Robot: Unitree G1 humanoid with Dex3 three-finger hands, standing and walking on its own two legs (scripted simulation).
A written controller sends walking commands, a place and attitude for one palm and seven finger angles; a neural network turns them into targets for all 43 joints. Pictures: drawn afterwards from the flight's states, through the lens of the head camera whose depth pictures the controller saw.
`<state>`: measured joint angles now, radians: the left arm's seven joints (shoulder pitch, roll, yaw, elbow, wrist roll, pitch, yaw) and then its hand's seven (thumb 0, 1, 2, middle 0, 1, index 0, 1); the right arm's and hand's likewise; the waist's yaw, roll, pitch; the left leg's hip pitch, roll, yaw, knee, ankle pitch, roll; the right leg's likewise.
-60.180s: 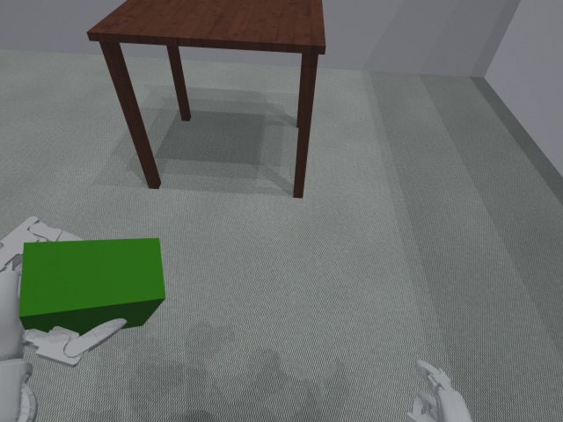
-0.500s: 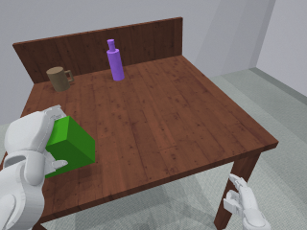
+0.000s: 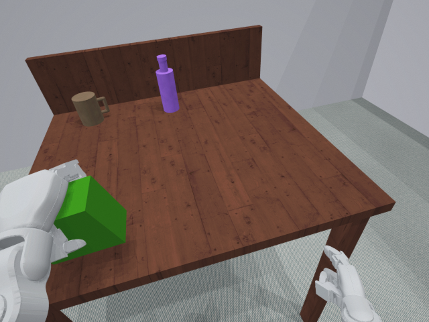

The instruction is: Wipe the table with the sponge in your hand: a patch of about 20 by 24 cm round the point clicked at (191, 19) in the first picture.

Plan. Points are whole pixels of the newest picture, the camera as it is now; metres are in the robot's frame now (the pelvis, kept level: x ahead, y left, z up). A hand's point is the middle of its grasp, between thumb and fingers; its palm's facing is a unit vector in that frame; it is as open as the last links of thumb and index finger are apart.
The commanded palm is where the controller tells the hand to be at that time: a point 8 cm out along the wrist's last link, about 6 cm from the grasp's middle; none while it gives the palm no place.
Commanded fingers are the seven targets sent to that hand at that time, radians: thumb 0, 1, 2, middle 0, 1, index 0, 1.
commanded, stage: bring the sponge back beside the body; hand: left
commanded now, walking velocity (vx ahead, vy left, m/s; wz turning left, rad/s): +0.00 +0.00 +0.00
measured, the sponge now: (78, 227) +0.19 +0.28 +0.13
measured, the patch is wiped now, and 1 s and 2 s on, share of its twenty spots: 1.00 1.00 1.00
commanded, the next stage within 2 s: step back with the hand held close in 0.22 s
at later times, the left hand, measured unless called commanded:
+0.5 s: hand (89, 192) +0.21 +0.24 +0.20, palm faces +0.41 -0.79 -0.46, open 10.4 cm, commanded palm +0.15 +0.28 +0.23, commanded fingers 0.00 0.10 1.30 -1.20 -1.60 -1.20 -1.60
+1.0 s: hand (44, 206) +0.16 +0.27 +0.22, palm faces +0.49 -0.77 -0.41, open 10.4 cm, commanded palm +0.11 +0.31 +0.23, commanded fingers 0.00 0.10 1.30 -1.20 -1.60 -1.20 -1.60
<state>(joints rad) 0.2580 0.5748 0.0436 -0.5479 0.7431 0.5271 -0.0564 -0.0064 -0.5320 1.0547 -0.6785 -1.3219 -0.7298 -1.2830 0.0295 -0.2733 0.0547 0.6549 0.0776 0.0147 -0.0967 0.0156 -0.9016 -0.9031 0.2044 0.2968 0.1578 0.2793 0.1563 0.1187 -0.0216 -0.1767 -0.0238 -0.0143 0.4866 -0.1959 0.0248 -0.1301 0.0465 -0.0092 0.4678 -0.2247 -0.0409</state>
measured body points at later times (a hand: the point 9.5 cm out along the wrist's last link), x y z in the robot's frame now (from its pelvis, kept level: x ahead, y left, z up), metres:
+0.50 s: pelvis +0.00 +0.00 -0.01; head -0.03 -0.01 +0.44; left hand +0.18 +0.28 +0.23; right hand +0.23 -0.20 -0.06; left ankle +0.02 +0.11 -0.74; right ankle +0.03 -0.10 -0.74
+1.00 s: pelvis -0.04 +0.02 -0.02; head -0.04 +0.04 +0.43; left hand +0.13 +0.31 +0.24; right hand +0.13 -0.21 -0.09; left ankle +0.02 +0.11 -0.74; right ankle +0.03 -0.10 -0.74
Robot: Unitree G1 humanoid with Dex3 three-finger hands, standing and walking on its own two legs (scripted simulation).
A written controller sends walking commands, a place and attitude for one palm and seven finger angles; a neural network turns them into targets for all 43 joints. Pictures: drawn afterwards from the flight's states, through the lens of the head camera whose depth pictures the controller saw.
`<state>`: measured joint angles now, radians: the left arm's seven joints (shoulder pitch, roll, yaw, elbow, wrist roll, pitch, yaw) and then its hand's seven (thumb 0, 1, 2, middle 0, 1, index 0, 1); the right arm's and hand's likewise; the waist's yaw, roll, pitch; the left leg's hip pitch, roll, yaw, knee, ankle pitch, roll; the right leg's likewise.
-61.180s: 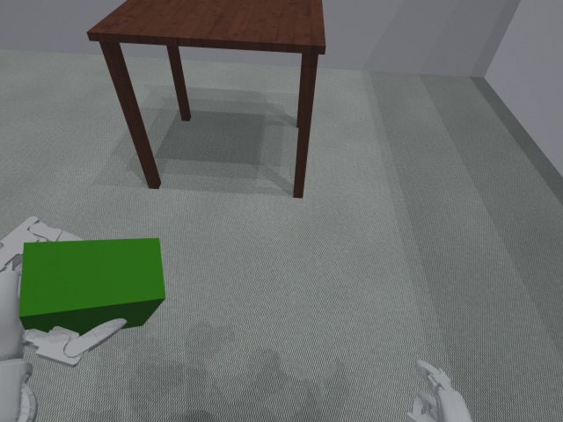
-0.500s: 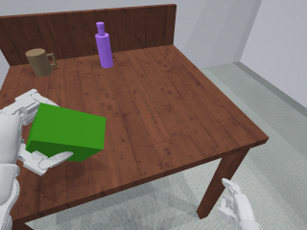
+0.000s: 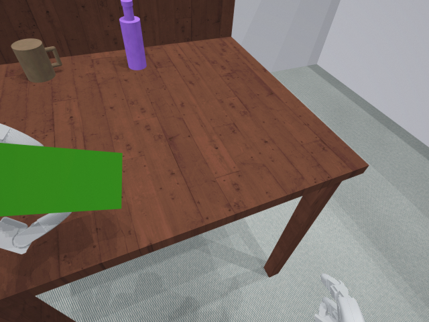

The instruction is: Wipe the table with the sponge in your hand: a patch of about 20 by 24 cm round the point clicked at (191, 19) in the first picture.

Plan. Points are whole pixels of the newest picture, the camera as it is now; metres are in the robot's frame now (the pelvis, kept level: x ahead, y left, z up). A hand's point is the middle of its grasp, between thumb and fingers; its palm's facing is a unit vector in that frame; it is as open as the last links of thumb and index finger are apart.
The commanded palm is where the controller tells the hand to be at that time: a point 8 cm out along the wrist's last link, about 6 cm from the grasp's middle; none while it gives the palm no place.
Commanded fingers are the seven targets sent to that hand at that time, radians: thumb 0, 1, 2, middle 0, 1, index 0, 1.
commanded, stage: step back with the hand held close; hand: left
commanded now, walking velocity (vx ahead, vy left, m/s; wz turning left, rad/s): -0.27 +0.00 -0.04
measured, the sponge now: (69, 183) +0.24 +0.21 +0.21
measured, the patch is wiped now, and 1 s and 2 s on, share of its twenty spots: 1.00 1.00 1.00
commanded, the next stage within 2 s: stop stepping back and stand still in 0.88 s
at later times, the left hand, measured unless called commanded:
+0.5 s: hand (13, 197) +0.19 +0.23 +0.25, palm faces +0.49 -0.80 -0.35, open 10.4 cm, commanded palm +0.13 +0.26 +0.25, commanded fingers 0.00 0.10 1.30 -1.20 -1.60 -1.20 -1.60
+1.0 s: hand out of the picture +0.05 +0.19 +0.24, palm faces +0.48 -0.81 -0.34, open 10.4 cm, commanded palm -0.01 +0.23 +0.25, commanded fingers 0.00 0.10 1.30 -1.20 -1.60 -1.20 -1.60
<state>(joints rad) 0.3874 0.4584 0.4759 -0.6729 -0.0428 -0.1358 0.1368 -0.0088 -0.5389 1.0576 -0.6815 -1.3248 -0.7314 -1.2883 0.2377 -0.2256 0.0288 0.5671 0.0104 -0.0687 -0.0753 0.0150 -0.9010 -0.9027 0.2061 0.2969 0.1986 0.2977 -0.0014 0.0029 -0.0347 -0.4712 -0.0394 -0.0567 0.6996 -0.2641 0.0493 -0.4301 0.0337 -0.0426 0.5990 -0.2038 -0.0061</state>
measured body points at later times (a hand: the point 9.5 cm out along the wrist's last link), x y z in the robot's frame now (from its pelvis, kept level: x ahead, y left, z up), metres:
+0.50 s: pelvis -0.04 -0.01 +0.00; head -0.02 +0.01 +0.45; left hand +0.16 +0.27 +0.27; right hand +0.13 -0.23 -0.08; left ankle +0.06 +0.09 -0.72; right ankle -0.02 -0.14 -0.72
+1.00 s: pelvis -0.16 -0.05 +0.00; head -0.15 -0.04 +0.45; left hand +0.02 +0.23 +0.26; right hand +0.02 -0.26 -0.07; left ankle -0.12 +0.12 -0.72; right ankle -0.11 -0.14 -0.71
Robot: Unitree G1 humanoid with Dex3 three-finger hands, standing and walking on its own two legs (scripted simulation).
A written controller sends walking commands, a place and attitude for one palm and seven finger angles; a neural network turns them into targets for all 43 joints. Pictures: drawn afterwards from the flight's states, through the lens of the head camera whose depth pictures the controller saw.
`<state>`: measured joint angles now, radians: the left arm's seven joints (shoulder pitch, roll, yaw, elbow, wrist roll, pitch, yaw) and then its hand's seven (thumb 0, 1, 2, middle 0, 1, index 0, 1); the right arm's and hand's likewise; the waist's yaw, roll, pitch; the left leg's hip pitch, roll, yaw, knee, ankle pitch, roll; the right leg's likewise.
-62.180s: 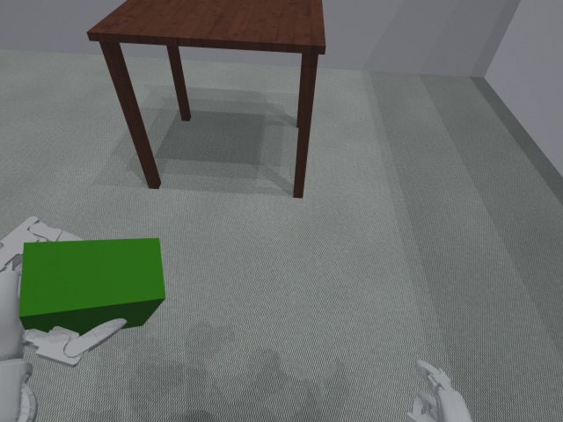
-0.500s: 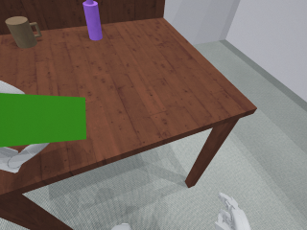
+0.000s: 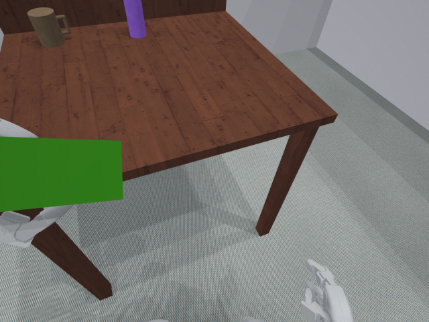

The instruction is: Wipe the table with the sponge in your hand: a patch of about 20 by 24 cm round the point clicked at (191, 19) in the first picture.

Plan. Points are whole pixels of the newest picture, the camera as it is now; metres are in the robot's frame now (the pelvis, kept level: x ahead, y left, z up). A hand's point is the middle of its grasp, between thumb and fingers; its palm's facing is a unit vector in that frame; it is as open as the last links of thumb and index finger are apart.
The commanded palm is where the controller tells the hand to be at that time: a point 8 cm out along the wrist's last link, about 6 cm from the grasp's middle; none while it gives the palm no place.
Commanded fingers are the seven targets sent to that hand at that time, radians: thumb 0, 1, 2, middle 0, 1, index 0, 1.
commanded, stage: stop stepping back and stand still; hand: left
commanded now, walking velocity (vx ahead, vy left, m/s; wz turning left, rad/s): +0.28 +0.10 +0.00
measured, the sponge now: (71, 173) +0.24 +0.20 +0.22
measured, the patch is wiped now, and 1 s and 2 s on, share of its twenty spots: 1.00 1.00 1.00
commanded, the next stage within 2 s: stand and wait in 1.16 s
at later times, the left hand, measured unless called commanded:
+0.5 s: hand out of the picture +0.05 +0.20 +0.25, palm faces +0.50 -0.80 -0.33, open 10.4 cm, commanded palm +0.00 +0.23 +0.25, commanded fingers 0.00 0.10 1.30 -1.20 -1.60 -1.20 -1.60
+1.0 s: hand out of the picture -0.02 +0.16 +0.24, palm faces +0.52 -0.78 -0.36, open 10.4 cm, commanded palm -0.08 +0.19 +0.25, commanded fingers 0.00 0.10 1.30 -1.20 -1.60 -1.20 -1.60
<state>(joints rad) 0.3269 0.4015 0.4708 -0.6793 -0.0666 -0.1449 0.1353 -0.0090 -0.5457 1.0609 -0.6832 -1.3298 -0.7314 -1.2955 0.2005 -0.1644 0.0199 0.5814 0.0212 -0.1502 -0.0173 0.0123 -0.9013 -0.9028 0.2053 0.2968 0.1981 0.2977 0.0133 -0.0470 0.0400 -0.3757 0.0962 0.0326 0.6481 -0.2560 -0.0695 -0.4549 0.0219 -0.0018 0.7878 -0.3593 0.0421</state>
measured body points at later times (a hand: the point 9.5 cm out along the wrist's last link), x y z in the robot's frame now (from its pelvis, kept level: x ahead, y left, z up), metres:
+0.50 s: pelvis -0.15 -0.06 +0.01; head -0.21 -0.06 +0.45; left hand +0.02 +0.24 +0.27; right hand -0.03 -0.30 -0.09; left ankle -0.18 +0.09 -0.72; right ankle -0.11 -0.15 -0.66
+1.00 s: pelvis -0.23 -0.10 +0.00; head -0.26 -0.11 +0.45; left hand -0.05 +0.20 +0.26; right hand -0.05 -0.31 -0.07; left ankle -0.19 +0.05 -0.71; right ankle -0.18 -0.19 -0.72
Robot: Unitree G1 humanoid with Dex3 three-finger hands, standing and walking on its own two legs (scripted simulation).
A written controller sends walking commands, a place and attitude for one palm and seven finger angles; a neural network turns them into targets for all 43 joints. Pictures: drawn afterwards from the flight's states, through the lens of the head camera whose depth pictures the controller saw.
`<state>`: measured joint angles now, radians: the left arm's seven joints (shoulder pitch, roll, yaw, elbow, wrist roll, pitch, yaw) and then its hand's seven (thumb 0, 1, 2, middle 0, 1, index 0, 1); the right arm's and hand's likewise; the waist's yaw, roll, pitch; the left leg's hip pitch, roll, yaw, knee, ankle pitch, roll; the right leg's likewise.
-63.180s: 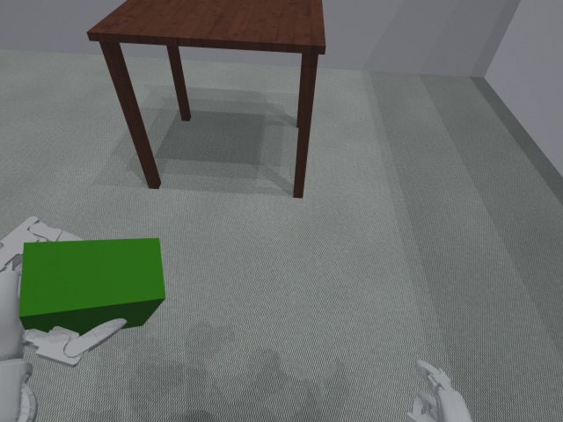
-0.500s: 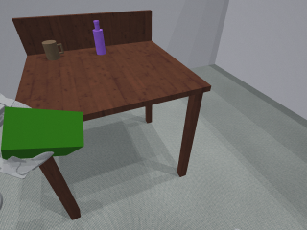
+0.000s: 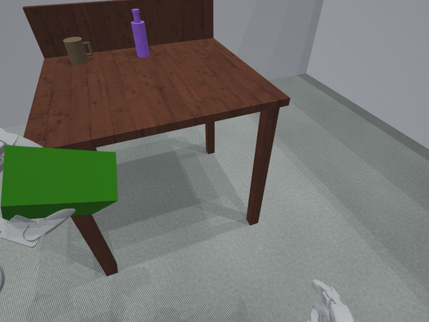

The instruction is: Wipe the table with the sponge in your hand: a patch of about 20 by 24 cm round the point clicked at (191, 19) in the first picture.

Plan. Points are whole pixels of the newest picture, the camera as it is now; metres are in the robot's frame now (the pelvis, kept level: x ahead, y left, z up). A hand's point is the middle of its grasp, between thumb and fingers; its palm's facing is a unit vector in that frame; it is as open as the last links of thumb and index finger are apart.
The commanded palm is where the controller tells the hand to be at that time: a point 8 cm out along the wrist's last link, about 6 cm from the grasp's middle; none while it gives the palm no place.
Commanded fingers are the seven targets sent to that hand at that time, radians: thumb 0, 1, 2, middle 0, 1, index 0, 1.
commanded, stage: stop stepping back and stand still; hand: left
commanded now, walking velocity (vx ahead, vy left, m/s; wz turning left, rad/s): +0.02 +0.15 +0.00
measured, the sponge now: (73, 187) +0.24 +0.21 +0.21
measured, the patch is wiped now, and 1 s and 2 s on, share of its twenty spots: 1.00 1.00 1.00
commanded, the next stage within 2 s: stand and wait in 0.16 s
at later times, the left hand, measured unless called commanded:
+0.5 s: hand (22, 186) +0.23 +0.26 +0.23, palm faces +0.45 -0.83 -0.33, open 10.4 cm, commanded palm +0.18 +0.30 +0.25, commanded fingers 0.00 0.10 1.30 -1.20 -1.60 -1.20 -1.60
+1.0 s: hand (19, 176) +0.25 +0.27 +0.23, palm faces +0.44 -0.83 -0.33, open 10.4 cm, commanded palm +0.19 +0.31 +0.25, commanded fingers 0.00 0.10 1.30 -1.20 -1.60 -1.20 -1.60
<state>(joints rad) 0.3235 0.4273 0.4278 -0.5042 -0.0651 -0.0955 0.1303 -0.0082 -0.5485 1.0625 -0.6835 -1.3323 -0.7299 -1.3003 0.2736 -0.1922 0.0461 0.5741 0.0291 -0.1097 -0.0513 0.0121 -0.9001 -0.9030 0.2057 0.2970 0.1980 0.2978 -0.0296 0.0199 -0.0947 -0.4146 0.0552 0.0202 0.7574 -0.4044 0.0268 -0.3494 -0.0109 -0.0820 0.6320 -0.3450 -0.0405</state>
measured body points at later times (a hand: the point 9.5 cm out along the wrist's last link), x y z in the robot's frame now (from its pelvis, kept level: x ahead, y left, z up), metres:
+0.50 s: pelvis +0.02 +0.02 +0.01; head +0.00 +0.02 +0.46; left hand +0.20 +0.30 +0.25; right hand +0.18 -0.21 -0.07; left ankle +0.02 +0.15 -0.72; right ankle +0.05 -0.10 -0.72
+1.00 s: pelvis +0.03 +0.04 +0.02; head +0.03 +0.04 +0.47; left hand +0.22 +0.32 +0.25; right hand +0.22 -0.19 -0.05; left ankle +0.02 +0.15 -0.72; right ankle +0.05 -0.10 -0.72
